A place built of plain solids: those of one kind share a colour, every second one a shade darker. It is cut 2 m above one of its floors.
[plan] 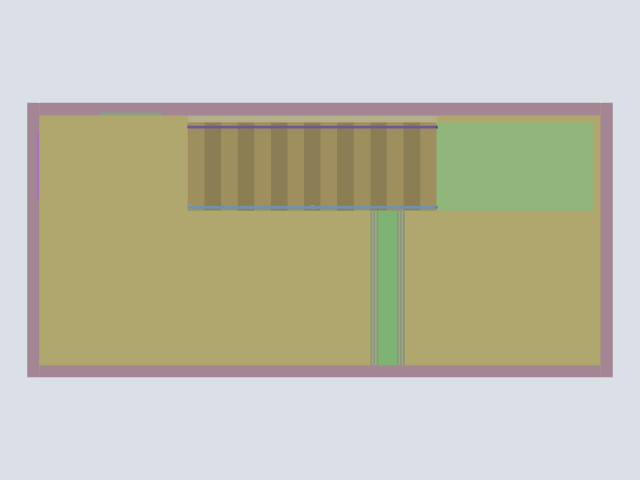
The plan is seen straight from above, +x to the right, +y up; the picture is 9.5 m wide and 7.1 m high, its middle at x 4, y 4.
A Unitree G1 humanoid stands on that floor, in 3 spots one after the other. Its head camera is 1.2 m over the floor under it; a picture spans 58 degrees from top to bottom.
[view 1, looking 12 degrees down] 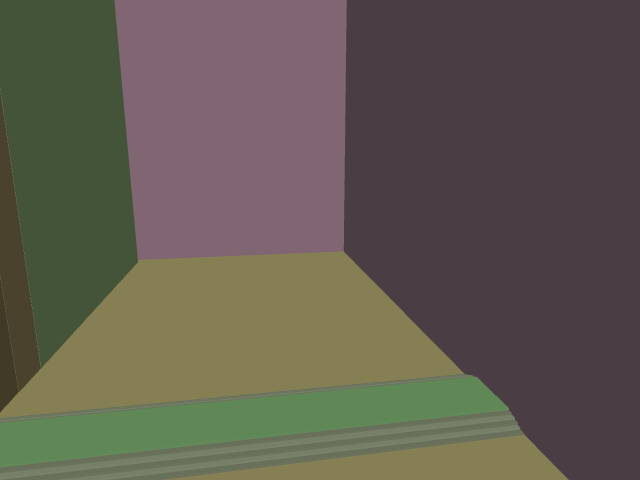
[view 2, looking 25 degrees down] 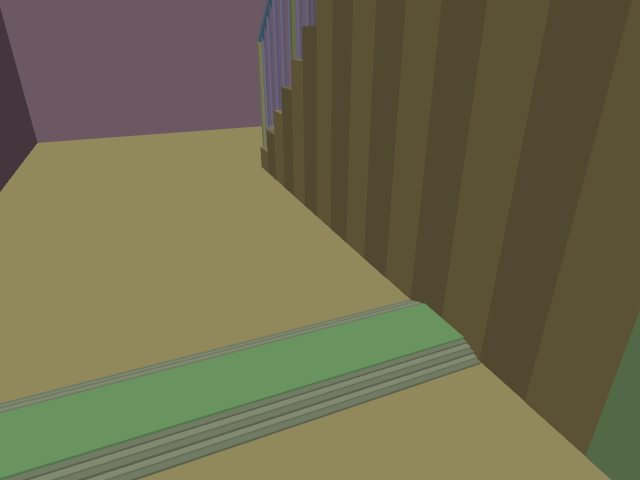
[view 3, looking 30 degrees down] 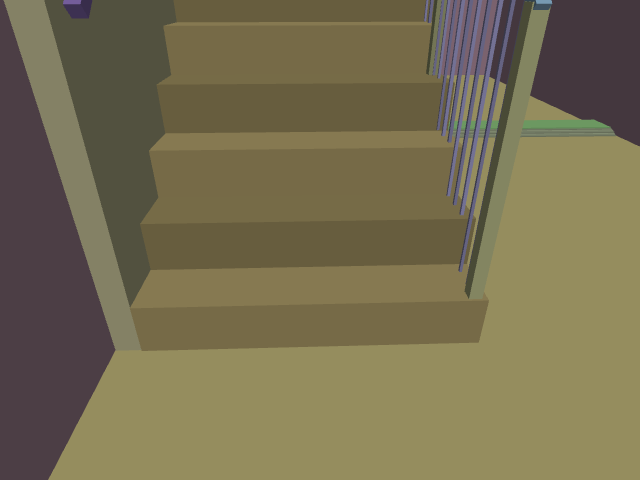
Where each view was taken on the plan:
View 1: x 3.29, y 3.29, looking -10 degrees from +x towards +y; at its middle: wall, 5.05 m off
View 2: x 6.27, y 3.29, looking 157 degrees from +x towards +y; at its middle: floor_slab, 2.84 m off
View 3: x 0.80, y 5.10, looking -2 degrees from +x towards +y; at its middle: tread_slab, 1.72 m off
